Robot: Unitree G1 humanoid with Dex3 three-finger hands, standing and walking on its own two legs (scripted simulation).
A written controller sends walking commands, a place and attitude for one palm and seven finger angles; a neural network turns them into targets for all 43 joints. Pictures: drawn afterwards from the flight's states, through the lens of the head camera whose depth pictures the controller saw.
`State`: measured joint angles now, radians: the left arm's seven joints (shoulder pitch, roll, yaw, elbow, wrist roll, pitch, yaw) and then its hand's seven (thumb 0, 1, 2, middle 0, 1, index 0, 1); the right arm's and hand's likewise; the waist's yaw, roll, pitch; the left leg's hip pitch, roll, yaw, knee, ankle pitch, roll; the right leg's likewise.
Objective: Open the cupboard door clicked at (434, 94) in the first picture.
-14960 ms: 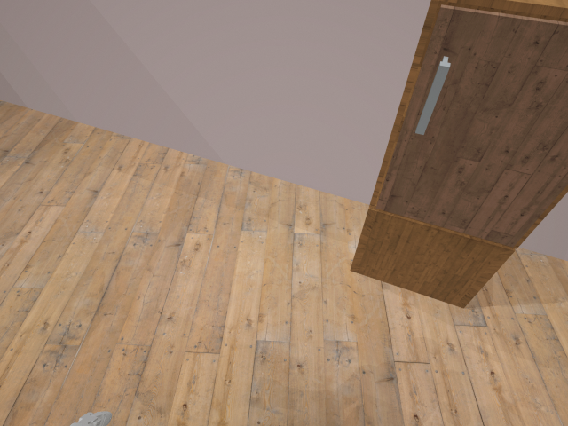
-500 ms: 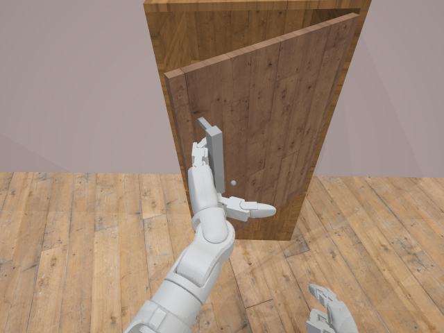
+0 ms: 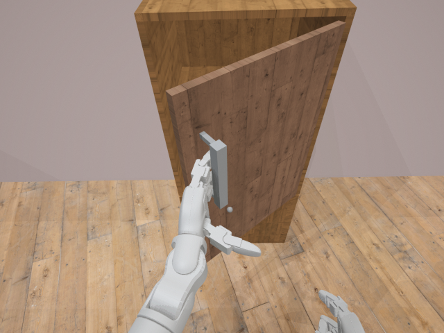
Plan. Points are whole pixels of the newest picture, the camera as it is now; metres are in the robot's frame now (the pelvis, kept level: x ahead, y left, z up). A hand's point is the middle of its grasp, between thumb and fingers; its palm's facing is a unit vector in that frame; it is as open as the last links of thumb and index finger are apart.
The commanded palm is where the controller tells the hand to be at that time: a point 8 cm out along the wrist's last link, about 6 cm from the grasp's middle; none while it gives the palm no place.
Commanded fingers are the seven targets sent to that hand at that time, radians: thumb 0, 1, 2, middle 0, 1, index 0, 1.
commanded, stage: slide the hand sideways off the handle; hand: left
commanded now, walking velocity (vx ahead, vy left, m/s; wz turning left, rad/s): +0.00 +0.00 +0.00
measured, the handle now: (213, 171) +0.39 +0.04 +0.09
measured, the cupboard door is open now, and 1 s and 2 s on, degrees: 38 38 38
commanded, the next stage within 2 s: draw the hand back to the body in 0.76 s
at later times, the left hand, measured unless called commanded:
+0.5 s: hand (187, 231) +0.26 +0.08 +0.09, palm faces +0.01 -1.00 +0.01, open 16.3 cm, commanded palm +0.22 +0.12 +0.09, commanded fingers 0.00 -0.50 0.30 -0.15 -0.30 -0.15 -0.30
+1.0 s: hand (170, 245) +0.24 +0.10 +0.09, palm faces +0.01 -1.00 -0.03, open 16.4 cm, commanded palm +0.20 +0.16 +0.10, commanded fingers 0.00 -0.50 0.30 -0.15 -0.30 -0.15 -0.30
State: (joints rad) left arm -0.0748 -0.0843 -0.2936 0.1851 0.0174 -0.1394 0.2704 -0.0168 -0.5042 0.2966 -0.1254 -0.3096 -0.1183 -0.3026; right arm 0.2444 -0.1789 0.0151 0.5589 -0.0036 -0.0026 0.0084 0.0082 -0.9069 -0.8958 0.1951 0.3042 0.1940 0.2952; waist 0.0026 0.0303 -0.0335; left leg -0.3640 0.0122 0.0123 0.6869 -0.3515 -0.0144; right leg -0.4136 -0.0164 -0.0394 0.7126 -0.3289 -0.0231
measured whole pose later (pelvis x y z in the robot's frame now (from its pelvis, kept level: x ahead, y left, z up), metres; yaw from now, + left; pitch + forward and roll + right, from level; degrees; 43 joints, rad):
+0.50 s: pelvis +0.02 +0.01 +0.00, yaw +1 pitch +2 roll +0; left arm 0.28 0.02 -0.27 -0.20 0.01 -0.10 0.15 -0.02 -0.50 0.30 -0.15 -0.31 -0.15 -0.30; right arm 0.19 -0.18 0.04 0.49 0.00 -0.03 0.00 0.01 -0.91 -0.90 0.20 0.30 0.20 0.30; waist 0.03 0.03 -0.03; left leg -0.37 0.00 0.00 0.74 -0.41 0.00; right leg -0.40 -0.03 -0.05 0.74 -0.37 -0.01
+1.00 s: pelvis +0.02 +0.00 -0.01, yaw +1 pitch +3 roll +0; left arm 0.41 0.09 -0.18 -0.34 -0.05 -0.10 0.05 -0.02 -0.50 0.30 -0.15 -0.30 -0.15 -0.30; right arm 0.24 -0.20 0.04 0.50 0.00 -0.12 -0.03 0.01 -0.90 -0.90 0.20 0.30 0.20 0.30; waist 0.03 0.04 -0.05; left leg -0.42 0.01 -0.01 0.80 -0.43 -0.01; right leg -0.46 -0.02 -0.06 0.81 -0.41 -0.02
